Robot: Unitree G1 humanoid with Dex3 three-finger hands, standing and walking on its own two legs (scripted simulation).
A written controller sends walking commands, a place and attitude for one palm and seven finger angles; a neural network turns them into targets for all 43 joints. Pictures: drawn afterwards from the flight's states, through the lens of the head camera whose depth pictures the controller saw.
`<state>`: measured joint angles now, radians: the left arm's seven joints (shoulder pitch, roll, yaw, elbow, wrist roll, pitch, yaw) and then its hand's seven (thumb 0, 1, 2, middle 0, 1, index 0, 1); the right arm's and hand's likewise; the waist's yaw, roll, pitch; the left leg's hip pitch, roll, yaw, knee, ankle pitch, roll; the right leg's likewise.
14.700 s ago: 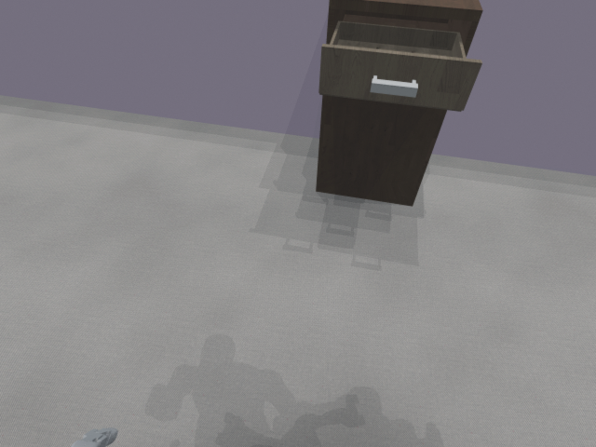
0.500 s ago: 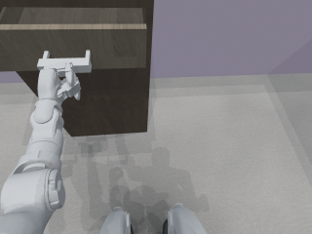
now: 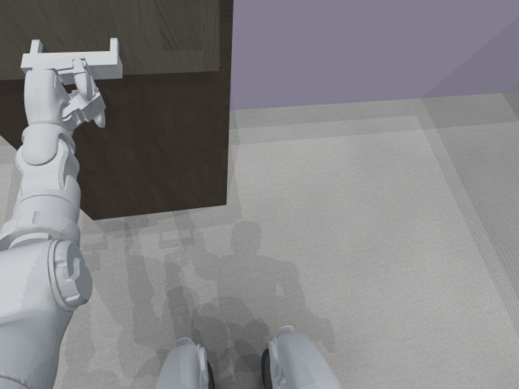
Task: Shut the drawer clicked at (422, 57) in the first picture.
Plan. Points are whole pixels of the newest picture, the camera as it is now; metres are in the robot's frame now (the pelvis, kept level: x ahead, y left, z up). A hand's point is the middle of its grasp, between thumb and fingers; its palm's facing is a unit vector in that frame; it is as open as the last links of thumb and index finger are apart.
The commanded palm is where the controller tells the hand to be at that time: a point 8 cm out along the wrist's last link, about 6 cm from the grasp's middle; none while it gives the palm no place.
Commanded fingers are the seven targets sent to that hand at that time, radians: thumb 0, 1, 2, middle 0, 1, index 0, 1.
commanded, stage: push the drawer shut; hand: left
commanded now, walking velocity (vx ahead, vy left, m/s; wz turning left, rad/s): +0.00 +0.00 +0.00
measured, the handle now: (75, 55) +0.61 +0.22 +0.07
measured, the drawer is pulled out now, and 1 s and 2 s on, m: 0.02 0.00 0.00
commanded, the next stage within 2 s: pull the fist back off the drawer in 0.74 s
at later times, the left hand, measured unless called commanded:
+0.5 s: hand (89, 87) +0.55 +0.19 +0.07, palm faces +0.06 -1.00 -0.04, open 3.0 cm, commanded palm +0.57 +0.22 +0.07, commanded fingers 0.00 0.90 0.90 -1.40 -1.60 -1.40 -1.60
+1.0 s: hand (85, 83) +0.56 +0.20 +0.07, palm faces +0.06 -1.00 -0.05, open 3.3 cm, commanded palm +0.58 +0.21 +0.07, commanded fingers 0.00 0.90 0.90 -1.40 -1.60 -1.40 -1.60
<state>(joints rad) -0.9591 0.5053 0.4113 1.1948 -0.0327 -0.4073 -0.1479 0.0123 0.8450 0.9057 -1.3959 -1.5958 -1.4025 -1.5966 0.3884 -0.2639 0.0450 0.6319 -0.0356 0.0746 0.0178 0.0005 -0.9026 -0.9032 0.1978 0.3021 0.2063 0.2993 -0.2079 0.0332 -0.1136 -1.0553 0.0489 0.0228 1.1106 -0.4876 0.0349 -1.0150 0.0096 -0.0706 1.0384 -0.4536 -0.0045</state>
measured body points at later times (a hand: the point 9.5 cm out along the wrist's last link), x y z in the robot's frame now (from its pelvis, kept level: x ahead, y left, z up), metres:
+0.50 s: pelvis -0.01 +0.00 -0.01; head +0.16 +0.04 +0.40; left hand +0.54 +0.25 +0.07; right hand -0.04 -0.26 -0.11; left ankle +0.01 +0.10 -0.66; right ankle +0.01 -0.12 -0.65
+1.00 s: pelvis -0.04 +0.01 -0.02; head +0.14 +0.05 +0.38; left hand +0.55 +0.25 +0.08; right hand -0.09 -0.25 -0.11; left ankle +0.01 +0.10 -0.66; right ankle +0.01 -0.12 -0.65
